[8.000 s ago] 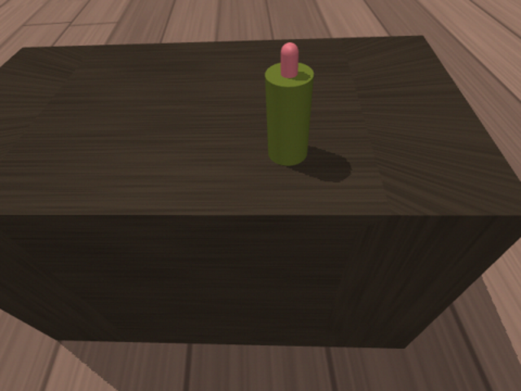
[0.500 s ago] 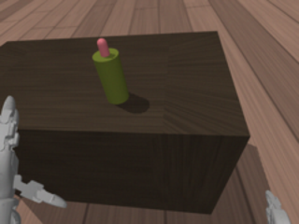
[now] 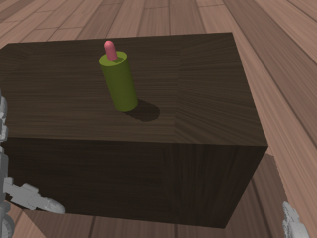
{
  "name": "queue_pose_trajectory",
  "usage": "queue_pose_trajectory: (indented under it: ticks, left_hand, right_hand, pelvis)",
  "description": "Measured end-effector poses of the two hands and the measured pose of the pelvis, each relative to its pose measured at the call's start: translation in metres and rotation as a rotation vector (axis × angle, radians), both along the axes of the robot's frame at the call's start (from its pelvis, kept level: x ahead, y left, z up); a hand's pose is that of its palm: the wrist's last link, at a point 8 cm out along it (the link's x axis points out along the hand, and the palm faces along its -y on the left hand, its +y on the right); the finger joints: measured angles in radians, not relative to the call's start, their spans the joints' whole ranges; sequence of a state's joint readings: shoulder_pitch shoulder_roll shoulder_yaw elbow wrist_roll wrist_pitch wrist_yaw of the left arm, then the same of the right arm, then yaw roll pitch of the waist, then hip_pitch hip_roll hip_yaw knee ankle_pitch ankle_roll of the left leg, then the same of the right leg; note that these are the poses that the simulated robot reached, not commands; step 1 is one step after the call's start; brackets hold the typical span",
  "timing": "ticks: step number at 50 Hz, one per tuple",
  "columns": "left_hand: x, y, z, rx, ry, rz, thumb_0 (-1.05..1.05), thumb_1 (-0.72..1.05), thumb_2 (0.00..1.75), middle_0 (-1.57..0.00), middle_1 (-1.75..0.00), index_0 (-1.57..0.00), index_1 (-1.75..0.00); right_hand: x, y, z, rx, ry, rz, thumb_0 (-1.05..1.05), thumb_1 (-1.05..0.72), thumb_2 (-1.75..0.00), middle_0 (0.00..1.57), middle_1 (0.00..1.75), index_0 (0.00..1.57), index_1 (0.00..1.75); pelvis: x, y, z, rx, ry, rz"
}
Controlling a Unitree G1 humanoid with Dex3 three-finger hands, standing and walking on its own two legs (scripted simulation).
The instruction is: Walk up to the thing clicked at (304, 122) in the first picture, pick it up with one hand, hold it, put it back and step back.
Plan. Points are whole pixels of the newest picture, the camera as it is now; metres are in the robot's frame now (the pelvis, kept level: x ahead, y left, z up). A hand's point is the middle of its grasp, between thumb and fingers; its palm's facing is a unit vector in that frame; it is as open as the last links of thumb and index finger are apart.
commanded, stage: go down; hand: left
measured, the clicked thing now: (118, 76) +0.54 +0.20 +0.14
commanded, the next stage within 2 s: none
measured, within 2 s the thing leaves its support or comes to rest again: neither
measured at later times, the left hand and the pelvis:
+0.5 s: hand (29, 143) +0.22 +0.26 +0.23, palm faces +0.43 -0.80 -0.41, open 17.5 cm; pelvis +0.00 +0.00 -0.01, yaw +1 degrees
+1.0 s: hand (30, 103) +0.32 +0.33 +0.22, palm faces +0.25 -0.94 -0.21, open 17.3 cm; pelvis +0.01 +0.00 -0.01, yaw +0 degrees
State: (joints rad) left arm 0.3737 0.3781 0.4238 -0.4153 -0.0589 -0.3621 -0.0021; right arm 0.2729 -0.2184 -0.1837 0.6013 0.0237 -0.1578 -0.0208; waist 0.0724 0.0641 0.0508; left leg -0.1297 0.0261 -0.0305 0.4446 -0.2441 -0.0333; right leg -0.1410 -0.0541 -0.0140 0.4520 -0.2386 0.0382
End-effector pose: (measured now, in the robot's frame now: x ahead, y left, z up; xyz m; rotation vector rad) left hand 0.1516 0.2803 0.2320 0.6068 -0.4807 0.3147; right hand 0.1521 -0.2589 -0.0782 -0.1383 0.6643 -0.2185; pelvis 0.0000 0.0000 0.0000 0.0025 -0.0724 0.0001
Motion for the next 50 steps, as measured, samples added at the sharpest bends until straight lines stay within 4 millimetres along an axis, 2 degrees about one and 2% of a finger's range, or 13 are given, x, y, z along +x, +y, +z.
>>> queue_pose_trajectory:
  ticks: [9,23,27,34,41,50]
  left_hand:
    - [0.005,0.000,0.008,0.019,-0.051,-0.020,-0.01,-0.61,0.08,-0.07,-0.06,-0.05,-0.08]
    - [0.018,0.017,0.004,-0.024,-0.088,-0.020,-0.01,-0.58,0.06,-0.07,-0.06,-0.07,-0.07]
    - [0.033,0.027,0.006,-0.057,-0.064,-0.027,-0.01,-0.57,0.06,-0.07,-0.05,-0.06,-0.07]
    - [0.079,0.054,0.008,-0.165,0.043,-0.039,-0.01,-0.55,0.07,-0.06,-0.04,-0.05,-0.06]
    - [0.116,0.073,0.006,-0.277,0.140,-0.090,-0.01,-0.53,0.08,-0.05,-0.04,-0.05,-0.05]
    - [0.139,0.092,-0.003,-0.377,0.222,-0.103,-0.01,-0.49,0.10,-0.04,-0.03,-0.03,-0.05]
  right_hand:
    - [0.005,0.000,0.000,-0.001,0.002,-0.002,-0.01,0.48,-0.06,0.06,0.05,0.06,0.05]
    - [0.013,-0.001,0.002,-0.013,-0.006,-0.002,-0.01,0.50,-0.06,0.06,0.05,0.06,0.05]
    - [0.012,0.002,-0.001,-0.009,0.002,0.000,-0.01,0.50,-0.06,0.05,0.05,0.06,0.05]
    - [0.002,0.005,-0.007,-0.007,0.036,-0.009,-0.01,0.50,-0.06,0.06,0.05,0.06,0.05]
    - [-0.004,0.006,-0.002,-0.026,0.018,-0.011,-0.01,0.51,-0.06,0.06,0.05,0.06,0.05]
    - [-0.003,0.004,0.009,-0.066,-0.023,-0.014,-0.01,0.52,-0.06,0.05,0.05,0.06,0.05]
  pelvis:
    - [0.004,0.001,-0.001,0.000,0.009,0.000]
    - [0.006,0.000,-0.008,-0.001,0.023,0.007]
    - [0.003,-0.002,-0.008,-0.001,0.024,0.012]
    - [-0.003,-0.004,-0.007,-0.001,0.043,0.012]
    - [-0.001,-0.002,-0.006,-0.002,0.066,0.003]
    - [0.006,0.003,-0.005,-0.005,0.085,-0.009]
